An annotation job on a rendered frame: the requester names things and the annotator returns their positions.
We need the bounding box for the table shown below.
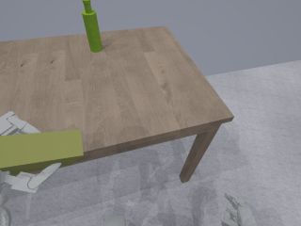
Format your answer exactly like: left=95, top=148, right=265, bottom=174
left=0, top=25, right=234, bottom=183

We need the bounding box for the left robot hand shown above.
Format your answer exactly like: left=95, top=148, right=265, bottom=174
left=0, top=111, right=62, bottom=194

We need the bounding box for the left robot thigh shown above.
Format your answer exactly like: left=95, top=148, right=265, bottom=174
left=102, top=214, right=129, bottom=226

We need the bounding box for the sponge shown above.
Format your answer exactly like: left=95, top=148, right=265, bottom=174
left=0, top=129, right=84, bottom=175

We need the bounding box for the right robot hand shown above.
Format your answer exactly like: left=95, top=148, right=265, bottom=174
left=221, top=191, right=258, bottom=226

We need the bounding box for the robot left forearm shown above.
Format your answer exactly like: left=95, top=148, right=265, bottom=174
left=0, top=193, right=11, bottom=226

